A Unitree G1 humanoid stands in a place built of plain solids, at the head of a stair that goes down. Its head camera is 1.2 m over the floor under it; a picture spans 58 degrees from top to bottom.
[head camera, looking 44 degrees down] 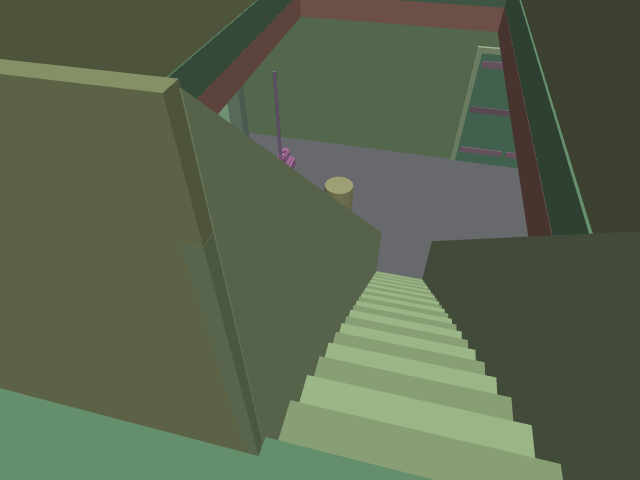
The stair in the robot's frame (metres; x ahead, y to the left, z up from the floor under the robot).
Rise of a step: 0.19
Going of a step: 0.20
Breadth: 0.93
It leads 14 degrees to the right of straight ahead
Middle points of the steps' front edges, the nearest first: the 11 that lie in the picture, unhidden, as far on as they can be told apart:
0.57 -0.31 -0.19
0.77 -0.36 -0.39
0.97 -0.41 -0.58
1.17 -0.46 -0.77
1.37 -0.51 -0.97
1.56 -0.55 -1.16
1.76 -0.60 -1.36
1.96 -0.65 -1.55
2.16 -0.70 -1.74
2.36 -0.75 -1.94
2.56 -0.80 -2.13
